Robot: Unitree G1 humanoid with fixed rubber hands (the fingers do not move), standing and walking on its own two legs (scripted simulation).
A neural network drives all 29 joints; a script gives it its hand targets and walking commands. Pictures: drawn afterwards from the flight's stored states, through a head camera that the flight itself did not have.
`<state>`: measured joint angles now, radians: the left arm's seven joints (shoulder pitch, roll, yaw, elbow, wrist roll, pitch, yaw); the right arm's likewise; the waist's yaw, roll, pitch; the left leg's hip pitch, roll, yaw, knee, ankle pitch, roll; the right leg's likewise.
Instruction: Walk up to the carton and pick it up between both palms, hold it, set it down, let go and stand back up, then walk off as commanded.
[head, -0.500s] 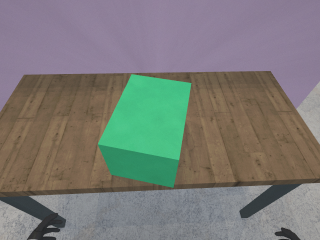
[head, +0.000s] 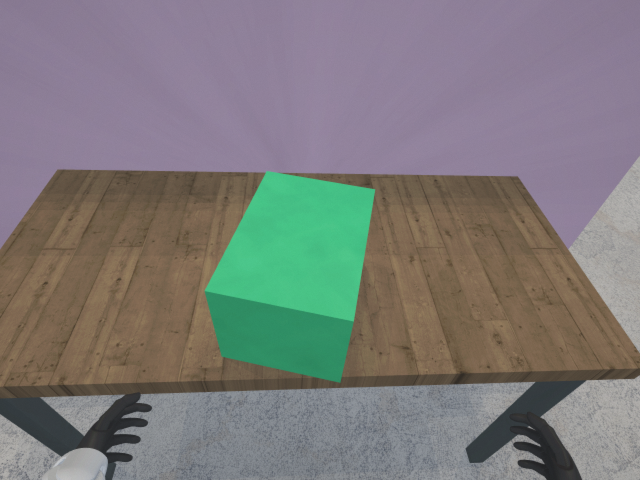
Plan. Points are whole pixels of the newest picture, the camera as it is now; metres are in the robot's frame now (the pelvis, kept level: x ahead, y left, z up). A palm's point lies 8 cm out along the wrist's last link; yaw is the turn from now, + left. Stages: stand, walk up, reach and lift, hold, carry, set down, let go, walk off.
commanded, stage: reach and lift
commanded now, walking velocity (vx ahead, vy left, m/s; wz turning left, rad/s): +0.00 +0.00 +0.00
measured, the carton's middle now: (301, 270) +0.44 +0.04 -0.02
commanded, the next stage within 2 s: none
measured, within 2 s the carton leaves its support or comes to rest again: neither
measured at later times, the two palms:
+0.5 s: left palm (103, 412) +0.20 +0.27 -0.01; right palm (530, 458) +0.16 -0.23 +0.00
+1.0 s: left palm (95, 410) +0.19 +0.26 +0.03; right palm (493, 440) +0.16 -0.17 +0.04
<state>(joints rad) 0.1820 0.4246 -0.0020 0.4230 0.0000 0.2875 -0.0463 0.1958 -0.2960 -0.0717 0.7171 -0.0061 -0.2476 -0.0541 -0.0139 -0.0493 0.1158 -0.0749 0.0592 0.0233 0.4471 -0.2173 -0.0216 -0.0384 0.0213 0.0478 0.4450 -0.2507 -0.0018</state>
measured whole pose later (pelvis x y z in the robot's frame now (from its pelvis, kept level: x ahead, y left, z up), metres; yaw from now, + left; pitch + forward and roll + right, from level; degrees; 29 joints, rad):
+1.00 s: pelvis +0.02 +0.02 +0.01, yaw -2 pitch -7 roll -1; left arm 0.39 0.42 0.00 0.00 -0.14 -0.05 -0.15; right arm 0.52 -0.06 0.05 -0.09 0.13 -0.10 -0.22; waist 0.04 -0.05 0.11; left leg -0.04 0.05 0.07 0.37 -0.20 -0.02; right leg 0.02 0.00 0.08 0.30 -0.19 0.02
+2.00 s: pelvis +0.03 +0.02 +0.01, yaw -1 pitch -6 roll +0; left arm -0.18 0.42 0.00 0.09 -0.19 0.37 -0.13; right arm 0.02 -0.06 0.05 -0.13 0.19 0.28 -0.29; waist 0.03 -0.05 0.10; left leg -0.04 0.05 0.05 0.35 -0.21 -0.02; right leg 0.01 0.00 0.06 0.30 -0.21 0.02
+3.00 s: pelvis +0.03 +0.02 +0.01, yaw +0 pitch +2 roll -1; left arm -0.82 0.39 0.02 1.06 -0.19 0.07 -0.11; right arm -0.58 -0.08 -0.01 0.76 0.20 0.05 -0.27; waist -0.08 -0.05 0.02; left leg -0.21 0.05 0.03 0.39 -0.21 -0.02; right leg -0.13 0.00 0.05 0.30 -0.20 0.03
